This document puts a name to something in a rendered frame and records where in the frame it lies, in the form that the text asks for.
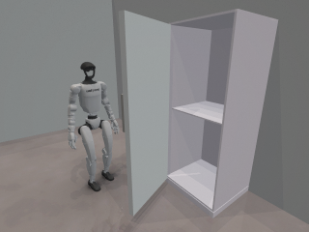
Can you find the fridge door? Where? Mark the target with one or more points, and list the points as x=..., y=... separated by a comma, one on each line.
x=145, y=45

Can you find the right robot upper arm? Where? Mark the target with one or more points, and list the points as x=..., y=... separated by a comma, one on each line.
x=74, y=90

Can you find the robot left forearm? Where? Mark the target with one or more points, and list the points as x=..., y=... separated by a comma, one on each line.
x=109, y=112

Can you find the humanoid robot head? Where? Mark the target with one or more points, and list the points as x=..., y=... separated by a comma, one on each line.
x=86, y=67

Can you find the handle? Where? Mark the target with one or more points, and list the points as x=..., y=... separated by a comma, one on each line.
x=123, y=114

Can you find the robot right forearm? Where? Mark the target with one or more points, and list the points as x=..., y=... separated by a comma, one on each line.
x=71, y=120

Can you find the humanoid robot torso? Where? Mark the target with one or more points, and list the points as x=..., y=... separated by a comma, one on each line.
x=90, y=101

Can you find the left robot upper arm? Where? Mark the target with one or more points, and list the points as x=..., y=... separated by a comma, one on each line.
x=104, y=99

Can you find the robot right hand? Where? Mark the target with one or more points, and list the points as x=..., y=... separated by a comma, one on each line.
x=72, y=138

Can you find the robot left hand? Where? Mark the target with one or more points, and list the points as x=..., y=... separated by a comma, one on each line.
x=115, y=127

